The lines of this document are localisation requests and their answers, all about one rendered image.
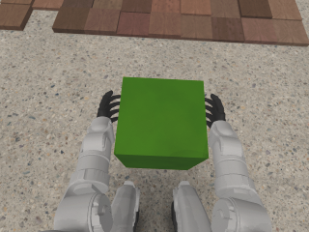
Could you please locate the right robot forearm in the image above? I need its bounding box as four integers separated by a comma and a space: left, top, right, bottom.
208, 120, 272, 232

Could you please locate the left robot hand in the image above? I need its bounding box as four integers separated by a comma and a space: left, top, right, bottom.
97, 90, 121, 123

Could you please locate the carton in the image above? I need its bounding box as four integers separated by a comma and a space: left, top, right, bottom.
114, 76, 209, 170

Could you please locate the left robot forearm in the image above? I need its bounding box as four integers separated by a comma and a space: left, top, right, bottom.
53, 116, 115, 230

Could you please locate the right robot hand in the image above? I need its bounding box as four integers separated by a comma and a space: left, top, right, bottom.
205, 93, 226, 128

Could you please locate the right robot thigh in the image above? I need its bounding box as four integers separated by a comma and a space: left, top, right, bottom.
173, 185, 212, 232

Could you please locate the robot left upper arm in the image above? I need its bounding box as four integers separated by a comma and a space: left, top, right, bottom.
40, 191, 113, 232

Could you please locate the robot right shin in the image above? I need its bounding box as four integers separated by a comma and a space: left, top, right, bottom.
175, 181, 197, 232

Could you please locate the robot right upper arm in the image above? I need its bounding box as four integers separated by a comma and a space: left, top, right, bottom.
211, 196, 272, 232

